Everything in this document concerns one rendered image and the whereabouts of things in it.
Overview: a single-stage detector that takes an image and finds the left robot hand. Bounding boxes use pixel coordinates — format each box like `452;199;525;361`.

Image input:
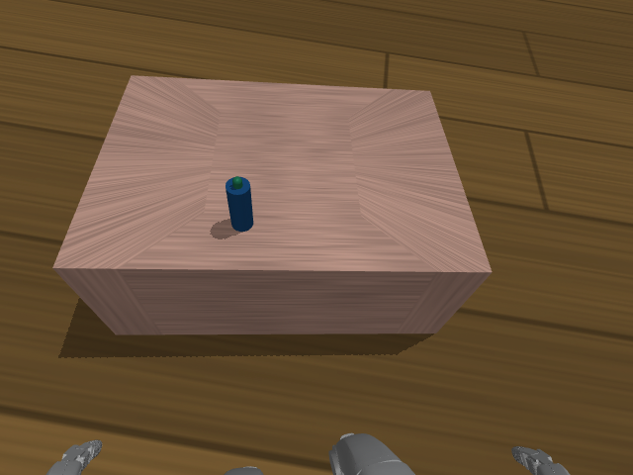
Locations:
46;440;102;475

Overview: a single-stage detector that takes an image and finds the right robot hand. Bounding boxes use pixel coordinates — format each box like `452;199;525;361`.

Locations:
511;446;570;475

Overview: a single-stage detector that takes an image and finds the bottle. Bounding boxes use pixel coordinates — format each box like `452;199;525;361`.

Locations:
226;176;253;232

